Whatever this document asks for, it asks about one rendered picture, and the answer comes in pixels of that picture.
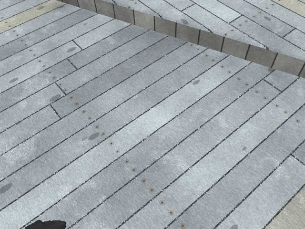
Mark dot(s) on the left robot hand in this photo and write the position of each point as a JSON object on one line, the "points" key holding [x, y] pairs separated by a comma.
{"points": [[50, 224]]}

